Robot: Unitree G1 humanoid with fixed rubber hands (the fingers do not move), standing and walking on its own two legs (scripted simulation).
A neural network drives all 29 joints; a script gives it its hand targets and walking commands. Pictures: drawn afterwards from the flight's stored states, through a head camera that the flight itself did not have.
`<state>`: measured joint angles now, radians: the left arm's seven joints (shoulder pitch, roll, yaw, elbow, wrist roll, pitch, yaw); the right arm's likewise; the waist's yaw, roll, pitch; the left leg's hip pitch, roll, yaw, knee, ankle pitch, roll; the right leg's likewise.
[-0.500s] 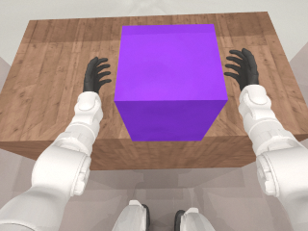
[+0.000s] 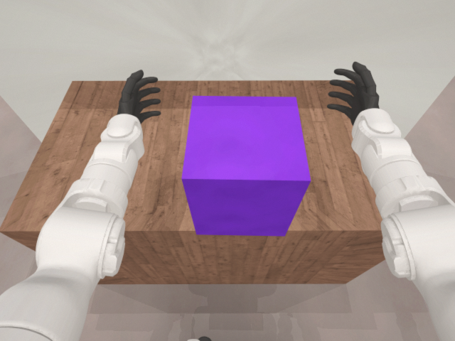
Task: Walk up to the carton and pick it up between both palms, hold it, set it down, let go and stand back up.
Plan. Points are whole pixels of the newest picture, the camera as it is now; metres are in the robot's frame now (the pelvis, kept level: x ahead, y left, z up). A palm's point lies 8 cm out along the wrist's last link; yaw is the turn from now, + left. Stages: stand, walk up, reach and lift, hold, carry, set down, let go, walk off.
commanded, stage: set down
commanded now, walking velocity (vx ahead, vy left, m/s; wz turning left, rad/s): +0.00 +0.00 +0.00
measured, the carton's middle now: (242, 171) +0.45 +0.02 -0.04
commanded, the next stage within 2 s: none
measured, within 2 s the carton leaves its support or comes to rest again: neither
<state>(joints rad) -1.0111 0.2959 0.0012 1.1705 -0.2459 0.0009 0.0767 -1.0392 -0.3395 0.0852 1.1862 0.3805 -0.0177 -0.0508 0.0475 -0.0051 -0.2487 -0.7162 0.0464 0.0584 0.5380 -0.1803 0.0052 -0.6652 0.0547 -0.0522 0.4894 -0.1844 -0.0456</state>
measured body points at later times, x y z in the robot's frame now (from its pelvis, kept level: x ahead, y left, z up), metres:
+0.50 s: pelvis +0.00 -0.01 +0.00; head +0.06 +0.00 +0.45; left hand +0.39 +0.23 +0.04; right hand +0.42 -0.17 +0.05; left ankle +0.03 +0.11 -0.73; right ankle +0.01 -0.09 -0.73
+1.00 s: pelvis +0.01 +0.00 +0.01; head +0.04 +0.01 +0.45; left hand +0.34 +0.23 +0.00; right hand +0.36 -0.17 +0.01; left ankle +0.03 +0.11 -0.73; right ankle +0.01 -0.09 -0.73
